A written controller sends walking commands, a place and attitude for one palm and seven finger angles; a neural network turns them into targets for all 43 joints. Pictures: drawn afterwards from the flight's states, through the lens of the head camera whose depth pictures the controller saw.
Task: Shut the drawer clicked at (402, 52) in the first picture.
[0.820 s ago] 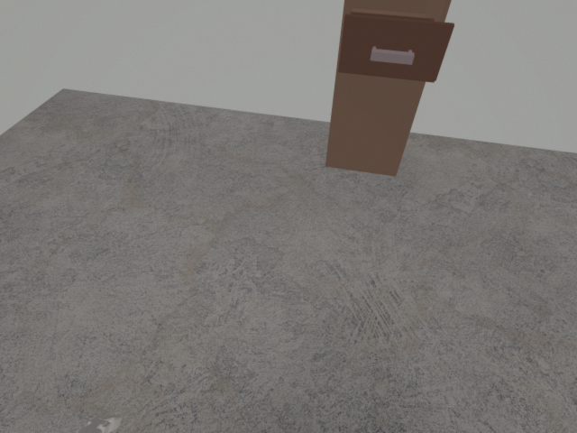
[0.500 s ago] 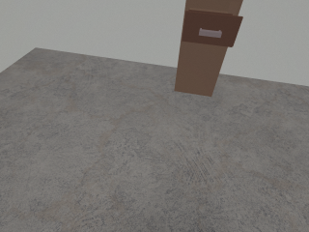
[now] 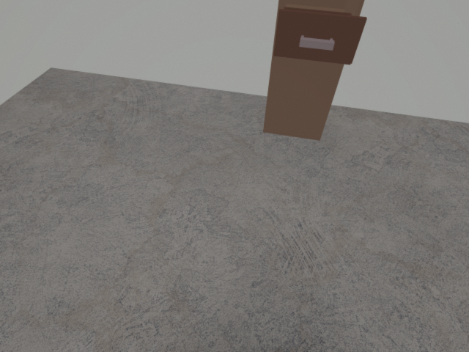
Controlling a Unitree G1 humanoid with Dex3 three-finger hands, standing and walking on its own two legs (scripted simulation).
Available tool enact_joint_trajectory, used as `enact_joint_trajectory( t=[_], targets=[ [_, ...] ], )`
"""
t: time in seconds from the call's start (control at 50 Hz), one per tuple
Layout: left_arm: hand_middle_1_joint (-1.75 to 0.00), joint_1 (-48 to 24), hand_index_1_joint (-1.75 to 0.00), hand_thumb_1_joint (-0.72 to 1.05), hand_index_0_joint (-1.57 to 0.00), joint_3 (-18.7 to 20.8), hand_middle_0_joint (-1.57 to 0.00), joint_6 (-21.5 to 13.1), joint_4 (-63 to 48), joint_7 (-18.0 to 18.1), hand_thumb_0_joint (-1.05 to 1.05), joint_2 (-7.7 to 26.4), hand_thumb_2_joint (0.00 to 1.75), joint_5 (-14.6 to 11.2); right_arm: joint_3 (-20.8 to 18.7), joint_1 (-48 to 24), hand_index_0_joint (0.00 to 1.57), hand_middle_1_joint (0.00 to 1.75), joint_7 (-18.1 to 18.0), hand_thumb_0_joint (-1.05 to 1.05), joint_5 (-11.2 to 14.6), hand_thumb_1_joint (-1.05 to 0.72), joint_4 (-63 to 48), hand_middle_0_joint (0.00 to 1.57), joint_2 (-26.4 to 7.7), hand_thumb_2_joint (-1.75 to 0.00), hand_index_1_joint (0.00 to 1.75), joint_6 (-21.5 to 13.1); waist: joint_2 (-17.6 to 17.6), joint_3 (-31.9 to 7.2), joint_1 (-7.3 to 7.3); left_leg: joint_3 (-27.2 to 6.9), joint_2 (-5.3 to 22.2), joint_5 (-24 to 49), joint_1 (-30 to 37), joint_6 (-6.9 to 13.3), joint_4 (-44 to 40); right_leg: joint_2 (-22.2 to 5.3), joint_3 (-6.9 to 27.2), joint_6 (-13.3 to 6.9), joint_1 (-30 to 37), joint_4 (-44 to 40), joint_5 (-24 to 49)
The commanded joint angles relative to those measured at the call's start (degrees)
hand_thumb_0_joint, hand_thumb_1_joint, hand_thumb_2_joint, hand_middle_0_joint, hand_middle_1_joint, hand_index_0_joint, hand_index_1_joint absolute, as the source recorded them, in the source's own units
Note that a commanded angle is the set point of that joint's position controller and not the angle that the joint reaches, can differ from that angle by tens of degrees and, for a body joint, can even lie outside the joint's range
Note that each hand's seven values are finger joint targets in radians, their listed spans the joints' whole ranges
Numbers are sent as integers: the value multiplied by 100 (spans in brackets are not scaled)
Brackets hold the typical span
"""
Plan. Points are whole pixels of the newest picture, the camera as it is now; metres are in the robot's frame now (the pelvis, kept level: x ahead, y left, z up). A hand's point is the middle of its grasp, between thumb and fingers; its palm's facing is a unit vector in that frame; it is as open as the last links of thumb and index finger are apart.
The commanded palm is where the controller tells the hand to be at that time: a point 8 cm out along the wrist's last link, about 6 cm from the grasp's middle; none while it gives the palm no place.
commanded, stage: look at it before walking up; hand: left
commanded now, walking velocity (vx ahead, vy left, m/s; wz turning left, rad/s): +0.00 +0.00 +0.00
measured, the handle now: (316, 41) +1.25 -0.26 -0.01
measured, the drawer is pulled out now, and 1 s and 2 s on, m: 0.30 0.30 0.30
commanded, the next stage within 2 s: walk to a spot facing it in 0.62 s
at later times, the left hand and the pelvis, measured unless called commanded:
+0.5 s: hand out of the picture +0.09 +0.24 -0.16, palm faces -0.04 -0.94 -0.33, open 7.4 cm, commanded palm none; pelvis +0.01 +0.00 +0.00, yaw +0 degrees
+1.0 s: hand out of the picture +0.08 +0.20 -0.17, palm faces -0.12 -0.96 -0.24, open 7.4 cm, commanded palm none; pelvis +0.05 -0.02 -0.01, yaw -8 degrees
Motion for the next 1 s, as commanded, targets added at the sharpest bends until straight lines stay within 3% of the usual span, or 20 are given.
enact_joint_trajectory(
  t=[0.0, 0.22, 0.6, 0.7, 0.72, 0.74, 0.76, 0.78, 0.84, 0.86, 0.88, 0.9, 0.92, 0.94, 0.96, 0.98],
  targets=[
    [-30, -286, -30, 90, -20, 258, -20, -151, -350, 94, 0, 1183, 90, 8, -249, -317, 20, 30, -69, 0, 14, -90, -376, 20, -1177, -90, 30, -162, -37, -285, -20, -601, 644, 179, -31, 187, -482, -599, 658, -224, -34, -530, -135],
    [-30, -280, -30, 90, -20, 259, -20, -166, -330, 105, 0, 1156, 90, 8, -254, -385, 20, 30, -85, 0, 23, -90, -357, 20, -1169, -90, 30, -194, 27, -473, -4, -546, 699, 742, 204, 191, -454, -607, 579, -209, 144, -421, 591],
    [-30, -301, -30, 90, -20, 261, -20, -177, -333, 113, 0, 1195, 90, 7, -239, -462, 20, 30, -98, 0, 32, -90, -377, 20, -1192, -90, 30, -185, 6, -525, -6, -477, 721, 1098, 416, 165, -477, -634, 566, -210, 302, -456, 1051],
    [-30, -324, -30, 90, -20, 258, -20, -164, -328, 105, 0, 1194, 90, 9, -230, -486, 20, 30, -95, 0, 32, -90, -355, 20, -1194, -90, 30, -170, 9, -351, -5, -500, 710, 838, 336, 156, -561, -612, 593, -204, 220, -542, 787],
    [-30, -157, -30, 90, -20, 202, -20, -123, -257, 112, 0, 883, 90, 0, -163, -368, 20, 30, -92, 0, 7, -90, -289, 20, -895, -90, 30, -145, 23, -431, -2, -398, 717, 681, 439, 112, -505, -597, 622, -176, 179, -541, 638],
    [-30, 2, -30, 90, -20, 158, -20, -55, -213, 109, 0, 639, 90, 7, -116, -180, 20, 30, -87, 0, -15, -90, -247, 20, -633, -90, 30, -96, -13, -401, -15, -282, 706, 307, 445, 59, -399, -533, 647, -155, 58, -476, 258],
    [-30, 150, -30, 90, -20, 154, -20, 8, -216, 96, 0, 529, 90, 24, -113, 3, 20, 30, -80, 0, -27, -90, -252, 20, -520, -90, 30, -54, -14, -412, -17, -225, 704, -238, 447, 55, -319, -479, 695, -164, -69, -426, -313],
    [-30, 178, -30, 90, -20, 173, -20, 54, -263, 61, 0, 544, 90, 39, -136, 48, 20, 30, -80, 0, -44, -90, -272, 20, -541, -90, 30, -23, -9, -163, -16, -216, 716, -843, 297, 74, -345, -408, 759, -190, -327, -422, -897],
    [-30, 257, -30, 90, -20, 279, -20, 114, -501, -43, 0, 542, 90, 76, -272, 198, 20, 30, -84, 0, -69, -90, -428, 20, -760, -90, 30, 9, 283, 386, -53, -485, 971, -2239, 46, 244, -633, -76, 714, -237, -1104, 48, -1735],
    [-30, 334, -30, 90, -20, 301, -20, 108, -585, -71, 0, 496, 90, 72, -339, 305, 20, 30, -88, 0, -60, -90, -482, 20, -875, -90, 30, 4, 557, 435, -77, -762, 1218, -2598, 147, 397, -806, 82, 541, -216, -1403, 486, -1762],
    [-30, 339, -30, 90, -20, 322, -20, 92, -673, -102, 0, 370, 90, 71, -408, 430, 20, 30, -102, 0, -55, -90, -520, 20, -1000, -90, 30, -26, 868, 489, -135, -1135, 1628, -2783, 231, 617, -1104, 274, 149, -159, -1634, 1270, -1468],
    [-30, 194, -30, 90, -20, 354, -20, 69, -806, -125, 0, 270, 90, 67, -466, 540, 20, 30, -114, 0, -37, -90, -546, 20, -1045, -90, 30, -85, 1095, 476, -198, -1376, 2062, -2374, 394, 897, -1302, 145, -60, -97, -1928, 2034, -1487],
    [-30, 79, -30, 90, -20, 372, -20, 45, -922, -148, 0, 222, 90, 73, -492, 609, 20, 30, -118, 0, -44, -90, -566, 20, -989, -90, 30, -135, 968, 476, -216, -1331, 2216, -1758, 681, 1050, -1258, -55, 14, -77, -2263, 2320, -1706],
    [-30, 43, -30, 90, -20, 387, -20, 8, -997, -176, 0, 157, 90, 78, -493, 690, 20, 30, -124, 0, -54, -90, -568, 20, -931, -90, 30, -179, 904, 385, -236, -1098, 2216, -1149, 898, 1060, -1090, -167, 5, -63, -2377, 2347, -1743],
    [-30, 31, -30, 90, -20, 400, -20, -21, -1027, -199, 0, 106, 90, 68, -497, 688, 20, 30, -128, 0, -56, -90, -589, 20, -848, -90, 30, -201, 756, 318, -203, -845, 2231, -659, 874, 1022, -912, -280, -39, -66, -2230, 2215, -1727],
    [-30, 152, -30, 90, -20, 413, -20, -45, -1011, -213, 0, -19, 90, 65, -499, 611, 20, 30, -132, 0, -78, -90, -614, 20, -779, -90, 30, -207, 826, 302, -126, -498, 2144, -152, 734, 912, -682, -304, -163, -68, -1909, 1991, -1684]
  ],
)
